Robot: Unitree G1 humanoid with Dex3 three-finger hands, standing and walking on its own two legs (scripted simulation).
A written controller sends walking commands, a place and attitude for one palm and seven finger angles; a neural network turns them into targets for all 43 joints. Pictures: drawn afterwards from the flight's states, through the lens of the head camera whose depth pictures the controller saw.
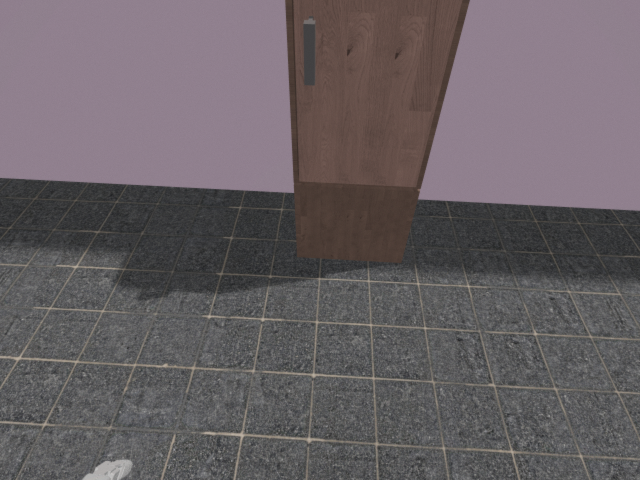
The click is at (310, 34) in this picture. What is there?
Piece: cupboard door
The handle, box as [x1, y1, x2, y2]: [303, 16, 315, 85]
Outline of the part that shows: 309,16 309,18 307,20 304,20 303,23 304,84 314,85 315,20 312,19 312,16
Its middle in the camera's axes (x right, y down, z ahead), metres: -0.03 -0.47 +0.97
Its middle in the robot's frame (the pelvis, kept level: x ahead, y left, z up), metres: +1.05 +0.09 +0.09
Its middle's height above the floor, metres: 0.86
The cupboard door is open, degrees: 0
